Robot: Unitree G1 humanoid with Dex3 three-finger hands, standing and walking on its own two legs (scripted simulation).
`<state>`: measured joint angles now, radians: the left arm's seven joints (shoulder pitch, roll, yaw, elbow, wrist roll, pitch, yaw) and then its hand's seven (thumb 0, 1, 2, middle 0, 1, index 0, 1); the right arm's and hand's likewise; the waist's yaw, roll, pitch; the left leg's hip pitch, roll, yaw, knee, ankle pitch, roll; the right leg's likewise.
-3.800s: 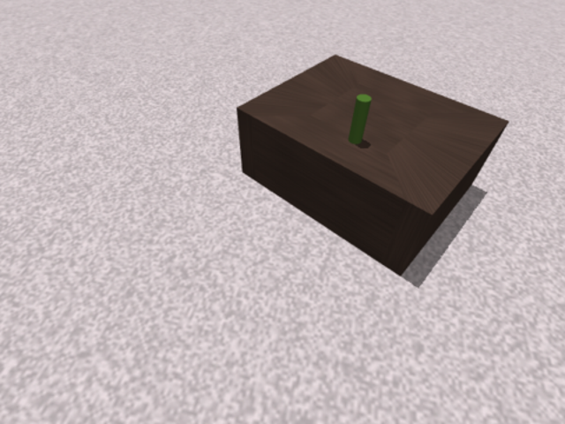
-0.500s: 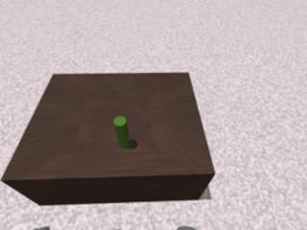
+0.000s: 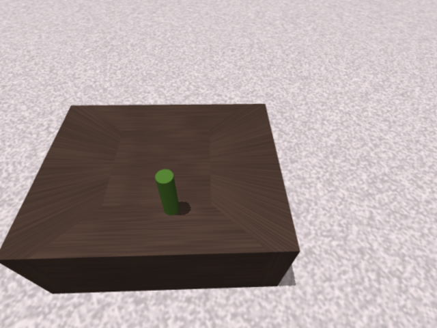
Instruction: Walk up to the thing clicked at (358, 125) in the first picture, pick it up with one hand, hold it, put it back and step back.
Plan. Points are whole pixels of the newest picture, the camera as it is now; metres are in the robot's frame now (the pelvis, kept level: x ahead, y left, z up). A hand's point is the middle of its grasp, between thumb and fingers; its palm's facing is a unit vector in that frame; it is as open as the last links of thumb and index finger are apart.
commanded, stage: walk up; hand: left
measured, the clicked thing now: (168, 193) +0.56 +0.16 -0.27
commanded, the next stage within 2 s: stand in 0.92 s
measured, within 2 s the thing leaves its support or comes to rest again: neither
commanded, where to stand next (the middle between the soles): +0.08 +0.00 m, yaw +1 degrees
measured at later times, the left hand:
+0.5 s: hand out of the picture +0.12 +0.27 -0.14, palm faces +0.03 -0.94 -0.33, open 7.4 cm
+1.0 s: hand out of the picture +0.09 +0.27 -0.14, palm faces +0.06 -0.94 -0.32, open 7.4 cm
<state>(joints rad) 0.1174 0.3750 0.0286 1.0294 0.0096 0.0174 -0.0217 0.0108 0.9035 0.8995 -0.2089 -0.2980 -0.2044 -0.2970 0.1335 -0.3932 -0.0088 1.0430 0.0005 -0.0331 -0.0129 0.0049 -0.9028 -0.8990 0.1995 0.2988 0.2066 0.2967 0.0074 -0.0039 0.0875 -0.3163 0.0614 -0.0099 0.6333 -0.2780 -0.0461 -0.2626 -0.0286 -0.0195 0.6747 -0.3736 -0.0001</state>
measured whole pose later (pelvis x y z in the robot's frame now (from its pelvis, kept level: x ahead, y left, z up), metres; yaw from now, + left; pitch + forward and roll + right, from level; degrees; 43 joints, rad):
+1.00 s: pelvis +0.02 +0.01 +0.02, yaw +2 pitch -2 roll +0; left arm 0.08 0.35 0.03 1.10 0.01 0.02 -0.02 0.01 0.90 0.90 -0.21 -0.30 -0.20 -0.30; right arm 0.09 -0.36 0.00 1.10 -0.01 -0.01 -0.01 0.00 -0.90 -0.90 0.20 0.30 0.21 0.30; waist 0.02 0.00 0.06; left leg -0.21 0.05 -0.04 0.44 -0.20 -0.05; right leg -0.12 -0.04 -0.06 0.43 -0.28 0.02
